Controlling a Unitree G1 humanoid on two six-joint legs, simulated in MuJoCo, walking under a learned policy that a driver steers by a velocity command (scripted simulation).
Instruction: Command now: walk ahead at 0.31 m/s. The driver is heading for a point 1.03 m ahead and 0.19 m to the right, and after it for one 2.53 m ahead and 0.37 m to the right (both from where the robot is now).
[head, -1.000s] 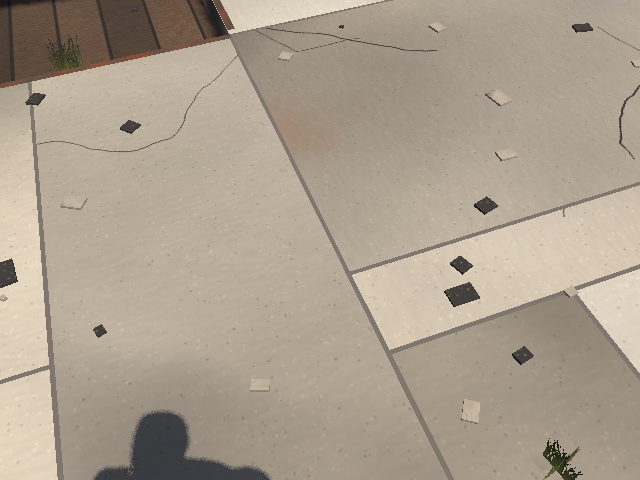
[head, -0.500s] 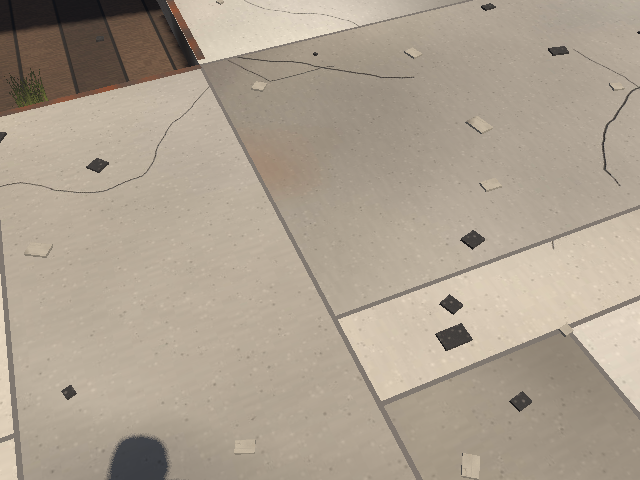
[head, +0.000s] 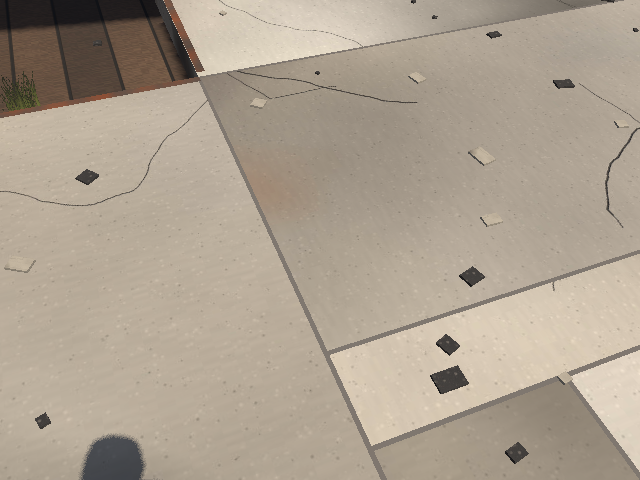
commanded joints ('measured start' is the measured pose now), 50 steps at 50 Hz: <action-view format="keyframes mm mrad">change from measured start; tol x32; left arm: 1 -86 150 26 -67 -6 -13 -9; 22 -539 62 -3 -297 -5 -40 -69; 28 60 307 90 -166 28 -35 -52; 50 56 182 31 -96 10 -24 -17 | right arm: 1 82 -83 -31 2 6 -32 11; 29 346 -10 20 -29 -14 -43 6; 50 -288 -77 -11 -257 -8 -38 28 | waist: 1 -100 -84 94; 4 -175 313 -53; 23 -68 102 140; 29 109 -189 -450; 50 59 -25 94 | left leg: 1 172 -25 28 -167 139 13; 4 546 394 -810 -523 36 240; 22 404 246 -107 -570 546 81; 26 460 235 -57 -234 1109 32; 27 298 194 -39 1 1025 1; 29 -274 -71 -157 664 -123 -67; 30 -384 -2 -217 744 -99 -38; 50 -360 96 -78 -162 442 -60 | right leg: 1 -201 -177 188 -161 146 -145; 6 -747 -34 108 786 17 -78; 23 -561 -19 -23 -5 436 -84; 27 80 27 -21 18 371 -181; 29 590 -383 807 -218 76 -398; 36 -159 -181 217 -412 269 -250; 50 135 -213 87 -354 420 -199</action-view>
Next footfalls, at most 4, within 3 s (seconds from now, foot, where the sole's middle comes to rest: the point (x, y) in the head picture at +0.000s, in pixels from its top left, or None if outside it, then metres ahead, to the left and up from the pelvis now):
0.54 right None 0.45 -0.11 -0.77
1.10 left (272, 380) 0.75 0.13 -0.77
1.62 right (378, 296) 1.01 -0.12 -0.77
2.12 left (305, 265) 1.10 0.07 -0.77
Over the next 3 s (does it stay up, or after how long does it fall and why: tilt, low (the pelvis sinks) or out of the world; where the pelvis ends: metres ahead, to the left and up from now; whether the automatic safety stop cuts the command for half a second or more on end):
stays up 1.26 -0.17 -0.02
